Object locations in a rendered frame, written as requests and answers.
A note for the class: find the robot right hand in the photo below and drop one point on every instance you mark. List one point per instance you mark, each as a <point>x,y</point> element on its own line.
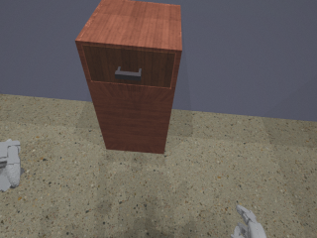
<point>253,229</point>

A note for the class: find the robot left hand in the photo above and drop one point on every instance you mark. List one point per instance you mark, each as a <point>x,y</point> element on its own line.
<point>10,164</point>

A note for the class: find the drawer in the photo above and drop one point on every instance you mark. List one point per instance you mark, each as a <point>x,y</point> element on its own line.
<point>103,61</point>

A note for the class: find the cabinet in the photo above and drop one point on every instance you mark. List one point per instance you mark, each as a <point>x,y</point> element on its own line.
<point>132,117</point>

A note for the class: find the handle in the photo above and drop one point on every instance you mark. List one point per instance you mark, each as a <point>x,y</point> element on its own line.
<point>128,75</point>

